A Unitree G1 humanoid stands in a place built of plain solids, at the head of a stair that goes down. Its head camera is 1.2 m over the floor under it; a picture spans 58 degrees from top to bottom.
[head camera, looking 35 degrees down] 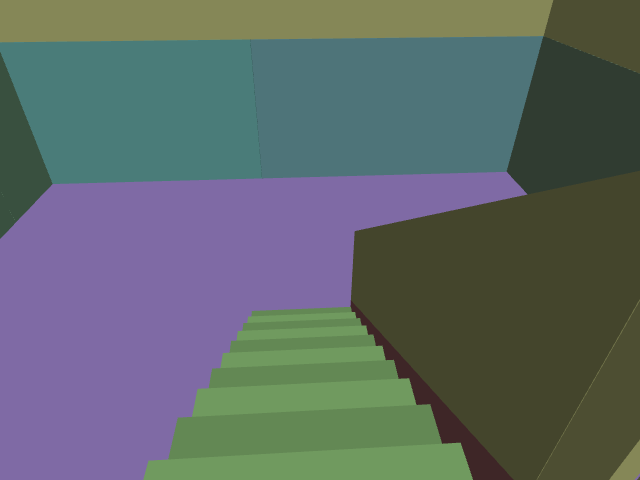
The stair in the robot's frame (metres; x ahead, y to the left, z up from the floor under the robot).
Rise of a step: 0.20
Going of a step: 0.28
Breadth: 1.04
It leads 3 degrees to the left of straight ahead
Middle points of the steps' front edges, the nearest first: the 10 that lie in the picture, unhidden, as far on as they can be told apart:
0.78 0.04 -0.20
1.06 0.06 -0.40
1.34 0.07 -0.60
1.62 0.09 -0.80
1.90 0.11 -1.00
2.19 0.12 -1.20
2.47 0.14 -1.40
2.75 0.16 -1.60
3.03 0.18 -1.80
3.31 0.19 -2.00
